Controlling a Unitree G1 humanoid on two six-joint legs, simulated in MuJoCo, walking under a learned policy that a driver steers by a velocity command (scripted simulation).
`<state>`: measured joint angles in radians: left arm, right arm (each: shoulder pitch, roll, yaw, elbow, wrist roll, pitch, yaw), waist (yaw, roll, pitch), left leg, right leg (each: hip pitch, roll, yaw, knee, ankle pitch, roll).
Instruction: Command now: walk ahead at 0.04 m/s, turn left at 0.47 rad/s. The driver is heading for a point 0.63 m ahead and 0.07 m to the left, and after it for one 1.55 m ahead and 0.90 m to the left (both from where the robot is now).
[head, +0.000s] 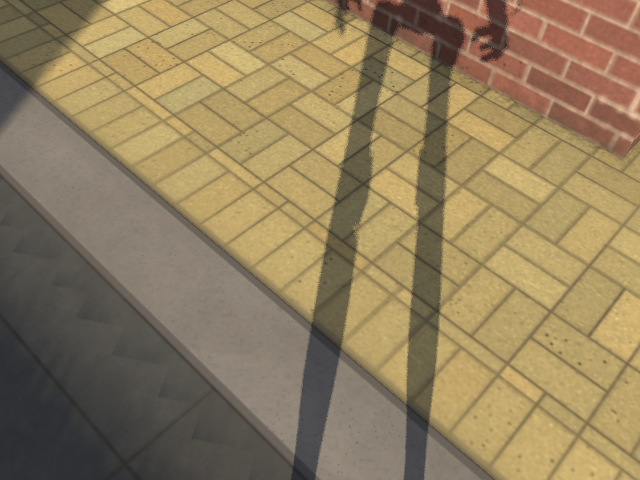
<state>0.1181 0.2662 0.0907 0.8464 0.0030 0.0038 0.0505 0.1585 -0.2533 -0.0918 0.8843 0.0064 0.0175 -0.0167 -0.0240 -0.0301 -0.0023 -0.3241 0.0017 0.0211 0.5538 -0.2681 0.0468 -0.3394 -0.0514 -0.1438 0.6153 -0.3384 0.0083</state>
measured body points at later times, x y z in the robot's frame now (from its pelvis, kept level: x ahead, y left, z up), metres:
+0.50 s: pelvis +0.13 -0.02 +0.00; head +0.14 -0.03 +0.45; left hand +0.22 +0.28 -0.08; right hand +0.26 -0.28 -0.12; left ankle +0.01 +0.09 -0.68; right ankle +0.17 -0.12 -0.73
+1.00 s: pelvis +0.34 +0.10 +0.00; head +0.37 +0.13 +0.45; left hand +0.26 +0.37 -0.14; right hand +0.60 -0.07 -0.09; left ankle +0.37 +0.21 -0.73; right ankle +0.26 -0.08 -0.64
